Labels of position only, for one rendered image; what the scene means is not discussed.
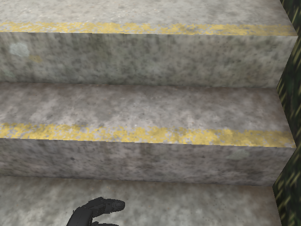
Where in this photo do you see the left robot hand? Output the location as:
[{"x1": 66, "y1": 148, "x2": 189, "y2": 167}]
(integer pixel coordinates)
[{"x1": 66, "y1": 197, "x2": 125, "y2": 226}]

